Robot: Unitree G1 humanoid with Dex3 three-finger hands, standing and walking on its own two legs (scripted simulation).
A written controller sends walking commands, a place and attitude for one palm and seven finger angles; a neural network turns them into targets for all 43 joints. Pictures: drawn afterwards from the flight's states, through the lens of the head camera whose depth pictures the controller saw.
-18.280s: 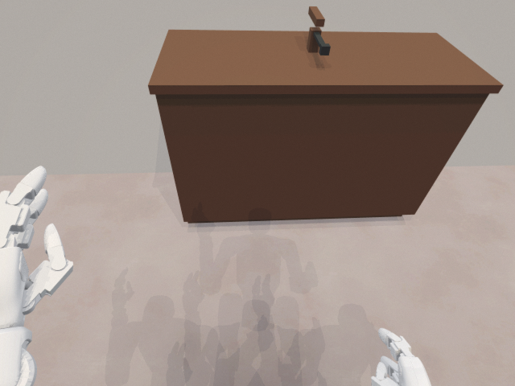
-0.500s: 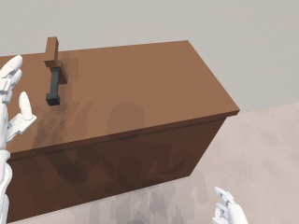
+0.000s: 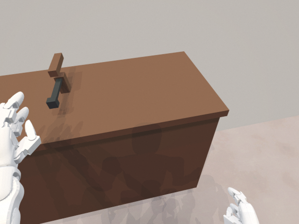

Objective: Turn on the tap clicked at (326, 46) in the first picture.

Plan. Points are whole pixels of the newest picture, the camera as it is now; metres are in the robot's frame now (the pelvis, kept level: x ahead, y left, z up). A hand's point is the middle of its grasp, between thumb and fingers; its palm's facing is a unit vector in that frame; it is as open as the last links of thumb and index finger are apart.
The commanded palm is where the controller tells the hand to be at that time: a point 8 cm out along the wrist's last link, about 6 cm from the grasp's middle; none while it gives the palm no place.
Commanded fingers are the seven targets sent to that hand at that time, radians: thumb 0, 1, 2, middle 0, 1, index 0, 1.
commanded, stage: turn the palm inward beside the body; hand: left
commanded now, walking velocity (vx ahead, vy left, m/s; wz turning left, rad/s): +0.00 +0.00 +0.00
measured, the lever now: (52, 102) +0.42 +0.39 +0.10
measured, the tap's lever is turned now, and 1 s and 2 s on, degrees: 0 0 0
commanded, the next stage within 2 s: reach beside the lever's end, fingers flat in 1.62 s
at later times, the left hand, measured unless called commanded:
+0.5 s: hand (51, 140) +0.24 +0.27 +0.15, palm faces +0.44 -0.88 -0.20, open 7.4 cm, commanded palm +0.18 +0.31 +0.17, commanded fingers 0.00 0.90 0.90 -0.20 -0.30 -0.20 -0.30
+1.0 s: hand (43, 156) +0.20 +0.26 +0.15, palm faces +0.49 -0.86 -0.12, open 7.4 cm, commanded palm +0.14 +0.30 +0.16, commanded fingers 0.00 0.90 0.90 -0.20 -0.30 -0.20 -0.30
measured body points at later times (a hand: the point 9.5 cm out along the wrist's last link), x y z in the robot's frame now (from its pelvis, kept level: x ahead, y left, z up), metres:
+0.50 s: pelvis +0.04 +0.03 +0.00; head +0.03 +0.01 +0.45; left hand +0.21 +0.31 +0.16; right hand +0.23 -0.20 -0.08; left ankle +0.04 +0.15 -0.72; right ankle +0.02 -0.07 -0.72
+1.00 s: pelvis +0.00 +0.03 +0.00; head -0.03 +0.01 +0.45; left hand +0.16 +0.31 +0.16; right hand +0.20 -0.17 -0.06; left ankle +0.04 +0.15 -0.72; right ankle +0.02 -0.07 -0.72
